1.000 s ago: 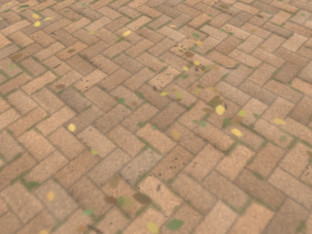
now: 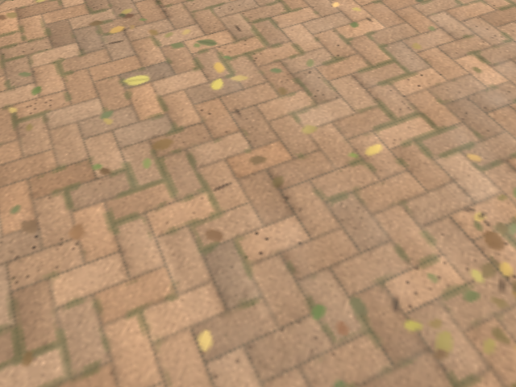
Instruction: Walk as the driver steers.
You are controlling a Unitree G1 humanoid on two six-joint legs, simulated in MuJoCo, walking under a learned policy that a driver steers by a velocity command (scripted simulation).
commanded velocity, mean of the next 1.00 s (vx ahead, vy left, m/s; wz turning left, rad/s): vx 0.50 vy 0.00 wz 0.02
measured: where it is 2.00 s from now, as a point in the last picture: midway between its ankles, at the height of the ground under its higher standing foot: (308, 202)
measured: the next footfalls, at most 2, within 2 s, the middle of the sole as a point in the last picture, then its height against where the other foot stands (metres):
left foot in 0.24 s outside the picture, level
right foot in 0.78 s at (324, 338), level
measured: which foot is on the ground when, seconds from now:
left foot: up 0.00-0.22, down 0.24-0.80, up 0.82-1.00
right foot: down 0.00-0.26, up 0.28-0.76, down 0.78-1.00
